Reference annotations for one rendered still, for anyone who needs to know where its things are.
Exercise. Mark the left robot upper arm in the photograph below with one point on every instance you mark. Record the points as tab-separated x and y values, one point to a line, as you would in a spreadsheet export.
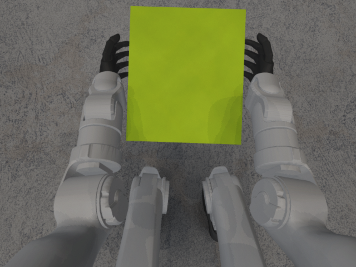
86	210

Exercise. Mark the left robot forearm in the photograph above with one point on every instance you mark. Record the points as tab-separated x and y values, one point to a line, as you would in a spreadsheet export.
98	144

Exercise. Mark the carton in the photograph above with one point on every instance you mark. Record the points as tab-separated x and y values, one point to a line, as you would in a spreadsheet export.
185	75

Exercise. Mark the right robot thigh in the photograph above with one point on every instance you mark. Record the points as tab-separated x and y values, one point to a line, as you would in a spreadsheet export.
238	242

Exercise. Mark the right robot forearm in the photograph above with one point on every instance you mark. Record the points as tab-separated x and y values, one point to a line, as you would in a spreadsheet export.
274	131

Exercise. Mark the left robot hand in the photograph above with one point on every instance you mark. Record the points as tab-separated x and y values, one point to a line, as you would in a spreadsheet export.
110	57

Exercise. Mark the left robot shin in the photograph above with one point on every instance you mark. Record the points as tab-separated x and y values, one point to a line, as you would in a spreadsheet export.
136	180

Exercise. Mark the right robot upper arm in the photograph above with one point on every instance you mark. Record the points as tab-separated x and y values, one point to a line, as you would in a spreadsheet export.
294	213

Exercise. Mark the right robot hand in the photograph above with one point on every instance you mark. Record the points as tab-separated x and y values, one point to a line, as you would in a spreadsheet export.
264	58

